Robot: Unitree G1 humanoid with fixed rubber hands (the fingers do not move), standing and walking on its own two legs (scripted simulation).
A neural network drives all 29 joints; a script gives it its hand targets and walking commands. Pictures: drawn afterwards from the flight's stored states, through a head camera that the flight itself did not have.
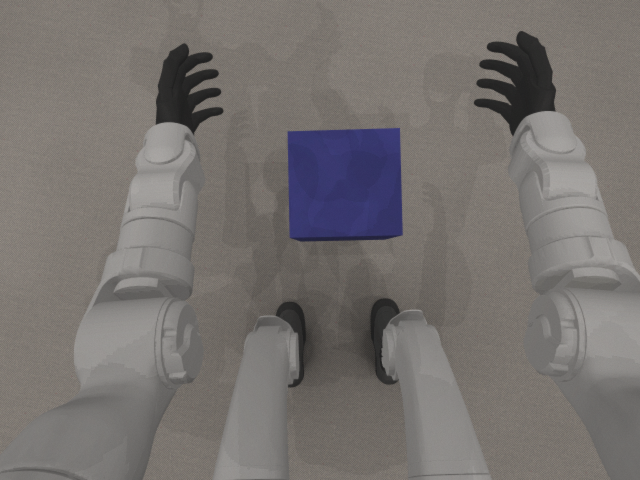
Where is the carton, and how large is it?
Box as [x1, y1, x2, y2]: [288, 128, 402, 241]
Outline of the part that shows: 399,128 288,131 290,237 301,241 384,239 401,235 402,225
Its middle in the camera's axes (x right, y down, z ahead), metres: +0.05 -0.11 +0.85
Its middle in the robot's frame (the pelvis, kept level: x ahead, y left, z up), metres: +0.47 -0.02 -0.51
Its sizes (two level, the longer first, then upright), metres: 0.210 0.200 0.250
